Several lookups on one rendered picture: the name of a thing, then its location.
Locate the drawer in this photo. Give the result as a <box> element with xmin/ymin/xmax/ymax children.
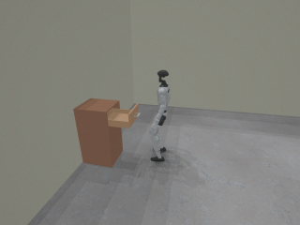
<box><xmin>107</xmin><ymin>103</ymin><xmax>139</xmax><ymax>128</ymax></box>

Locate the robot left hand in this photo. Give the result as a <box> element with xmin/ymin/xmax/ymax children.
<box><xmin>149</xmin><ymin>123</ymin><xmax>158</xmax><ymax>135</ymax></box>

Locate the right robot foot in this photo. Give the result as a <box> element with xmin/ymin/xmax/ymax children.
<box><xmin>153</xmin><ymin>146</ymin><xmax>166</xmax><ymax>152</ymax></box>

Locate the robot head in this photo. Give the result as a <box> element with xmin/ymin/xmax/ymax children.
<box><xmin>157</xmin><ymin>69</ymin><xmax>169</xmax><ymax>87</ymax></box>

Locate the robot left forearm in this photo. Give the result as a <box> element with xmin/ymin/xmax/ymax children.
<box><xmin>155</xmin><ymin>105</ymin><xmax>165</xmax><ymax>124</ymax></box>

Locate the left robot upper arm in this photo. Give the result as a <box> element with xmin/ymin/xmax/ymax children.
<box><xmin>158</xmin><ymin>87</ymin><xmax>167</xmax><ymax>109</ymax></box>

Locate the cabinet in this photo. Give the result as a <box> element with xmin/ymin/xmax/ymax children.
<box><xmin>73</xmin><ymin>98</ymin><xmax>123</xmax><ymax>168</ymax></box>

